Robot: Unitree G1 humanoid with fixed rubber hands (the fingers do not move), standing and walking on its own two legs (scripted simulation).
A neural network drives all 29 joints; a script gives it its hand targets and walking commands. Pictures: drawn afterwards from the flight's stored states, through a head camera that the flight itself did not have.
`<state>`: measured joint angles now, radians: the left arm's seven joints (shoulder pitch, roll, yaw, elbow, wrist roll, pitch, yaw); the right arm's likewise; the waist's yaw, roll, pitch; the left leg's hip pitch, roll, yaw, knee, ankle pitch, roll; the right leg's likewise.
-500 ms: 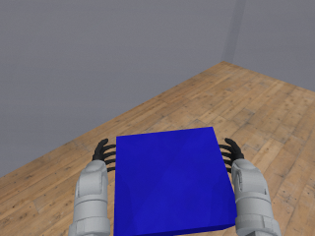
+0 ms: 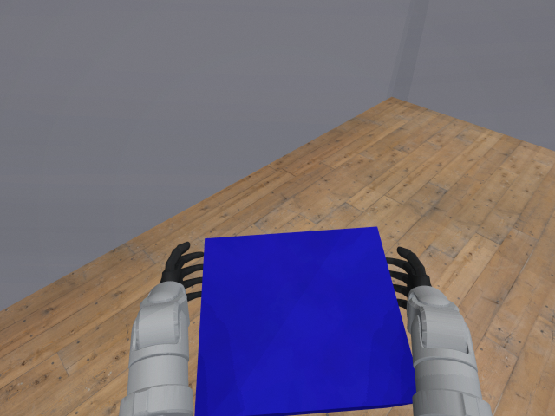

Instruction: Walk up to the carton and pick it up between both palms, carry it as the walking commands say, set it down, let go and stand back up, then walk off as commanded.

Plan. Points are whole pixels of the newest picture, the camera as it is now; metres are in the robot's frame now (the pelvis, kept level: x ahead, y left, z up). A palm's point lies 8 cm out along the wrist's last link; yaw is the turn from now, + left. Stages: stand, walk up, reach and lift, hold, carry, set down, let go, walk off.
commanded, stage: reach and lift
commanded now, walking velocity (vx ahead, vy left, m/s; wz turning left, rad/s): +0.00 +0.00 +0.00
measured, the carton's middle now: (297, 324) +0.28 +0.00 -0.03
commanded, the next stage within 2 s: hold in 0.64 s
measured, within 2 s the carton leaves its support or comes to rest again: neither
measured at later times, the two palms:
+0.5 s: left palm (172, 303) +0.26 +0.19 +0.04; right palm (419, 310) +0.27 -0.17 +0.04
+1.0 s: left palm (170, 302) +0.27 +0.19 +0.04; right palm (417, 308) +0.27 -0.17 +0.05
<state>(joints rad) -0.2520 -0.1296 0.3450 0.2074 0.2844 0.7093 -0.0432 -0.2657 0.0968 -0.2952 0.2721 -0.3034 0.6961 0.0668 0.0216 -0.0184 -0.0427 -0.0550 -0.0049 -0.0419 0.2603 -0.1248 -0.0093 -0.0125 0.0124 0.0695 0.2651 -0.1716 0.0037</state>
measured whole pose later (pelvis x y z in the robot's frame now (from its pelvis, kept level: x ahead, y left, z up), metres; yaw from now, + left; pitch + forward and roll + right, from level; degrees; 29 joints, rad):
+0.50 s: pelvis +0.00 +0.00 +0.00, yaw +0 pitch -5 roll +0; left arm -0.17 -0.13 0.32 0.13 0.26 0.70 -0.04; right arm -0.17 0.13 -0.26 0.15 -0.30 0.71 0.04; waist 0.02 -0.01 -0.02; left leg -0.04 0.00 -0.04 0.24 -0.11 -0.01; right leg 0.00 0.02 0.07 0.24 -0.15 0.00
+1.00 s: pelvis -0.01 +0.01 +0.00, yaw +0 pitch -6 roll +0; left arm -0.21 -0.14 0.34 0.18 0.27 0.70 -0.04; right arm -0.23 0.12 -0.30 0.22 -0.32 0.70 0.07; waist 0.01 -0.02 -0.01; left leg -0.05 -0.01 -0.03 0.26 -0.12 0.00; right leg 0.00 0.00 0.08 0.26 -0.16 0.01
